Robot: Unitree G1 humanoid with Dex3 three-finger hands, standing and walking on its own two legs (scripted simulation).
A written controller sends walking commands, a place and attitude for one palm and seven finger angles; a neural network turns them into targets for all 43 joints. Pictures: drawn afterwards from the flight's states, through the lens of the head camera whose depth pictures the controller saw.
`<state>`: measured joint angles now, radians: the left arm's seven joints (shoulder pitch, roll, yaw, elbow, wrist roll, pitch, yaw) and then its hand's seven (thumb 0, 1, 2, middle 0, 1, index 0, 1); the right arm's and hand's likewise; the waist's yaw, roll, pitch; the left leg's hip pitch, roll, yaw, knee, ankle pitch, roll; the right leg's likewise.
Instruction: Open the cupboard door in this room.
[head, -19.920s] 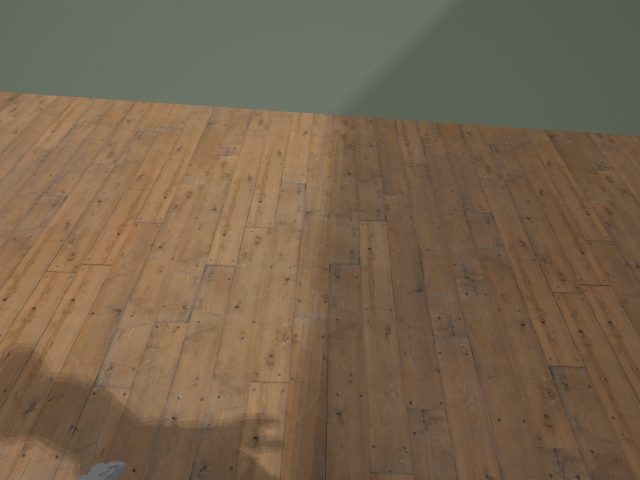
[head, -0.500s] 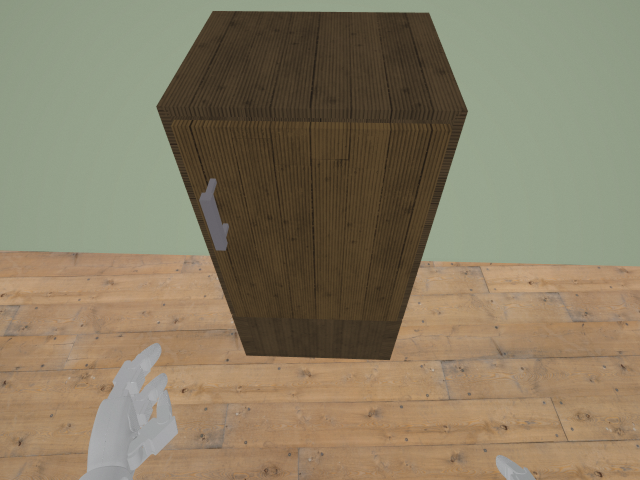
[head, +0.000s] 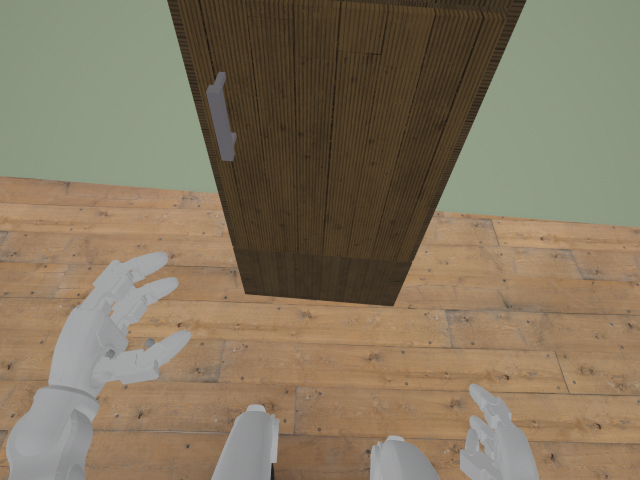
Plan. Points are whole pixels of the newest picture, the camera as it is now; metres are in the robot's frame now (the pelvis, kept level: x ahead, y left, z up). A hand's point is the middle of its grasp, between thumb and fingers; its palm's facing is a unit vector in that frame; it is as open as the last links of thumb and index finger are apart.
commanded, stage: raise the hand with hooked fingers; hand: left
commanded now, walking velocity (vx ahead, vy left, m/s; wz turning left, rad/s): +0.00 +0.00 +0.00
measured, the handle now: (224, 118) +0.62 +0.21 +0.06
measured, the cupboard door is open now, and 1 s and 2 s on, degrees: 0 0 0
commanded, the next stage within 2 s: move the hooked fingers beside the handle in 1.42 s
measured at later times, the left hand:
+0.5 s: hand (106, 316) +0.27 +0.26 +0.06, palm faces +0.00 -1.00 -0.05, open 13.0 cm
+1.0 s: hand (93, 282) +0.30 +0.29 +0.08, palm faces -0.01 -1.00 -0.05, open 14.0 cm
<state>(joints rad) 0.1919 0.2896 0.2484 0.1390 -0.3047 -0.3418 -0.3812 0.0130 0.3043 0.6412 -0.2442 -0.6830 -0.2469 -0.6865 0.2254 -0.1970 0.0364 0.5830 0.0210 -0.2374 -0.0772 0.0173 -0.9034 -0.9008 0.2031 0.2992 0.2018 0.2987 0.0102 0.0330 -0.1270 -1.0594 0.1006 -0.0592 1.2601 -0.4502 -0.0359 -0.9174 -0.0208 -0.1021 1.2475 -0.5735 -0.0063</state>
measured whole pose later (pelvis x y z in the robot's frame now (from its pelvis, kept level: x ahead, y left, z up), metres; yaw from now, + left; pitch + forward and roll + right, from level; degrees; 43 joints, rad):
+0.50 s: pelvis +0.01 +0.03 +0.02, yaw +0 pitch +15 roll -4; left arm 0.17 0.33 0.32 0.18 -0.32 -0.35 -0.38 0.00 -0.28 0.39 -0.29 -1.06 -0.29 -1.06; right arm 0.24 -0.25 0.02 0.53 0.02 -0.23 -0.06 0.02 -0.90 -0.90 0.20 0.30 0.20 0.30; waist -0.01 0.01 -0.13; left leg -1.02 0.08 -0.02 1.19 -0.44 0.00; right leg -0.87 -0.04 -0.07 1.15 -0.54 0.03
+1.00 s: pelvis +0.02 +0.01 +0.02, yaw -1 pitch +16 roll -4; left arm 0.00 0.42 0.45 0.37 -0.38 -0.32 -0.54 -0.01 -0.50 0.30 -0.30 -1.20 -0.30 -1.20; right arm 0.28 -0.28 0.02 0.55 0.03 -0.21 -0.07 0.02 -0.90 -0.90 0.20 0.30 0.20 0.30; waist -0.01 0.03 -0.13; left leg -1.02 0.10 -0.03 1.19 -0.45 -0.02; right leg -0.88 -0.02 -0.07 1.16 -0.55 0.01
